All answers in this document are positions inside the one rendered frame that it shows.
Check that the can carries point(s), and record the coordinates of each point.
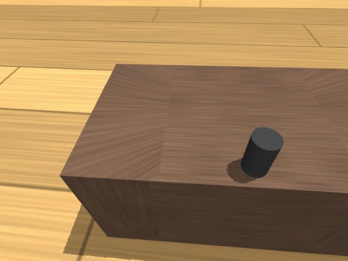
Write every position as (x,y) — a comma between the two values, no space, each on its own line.
(262,149)

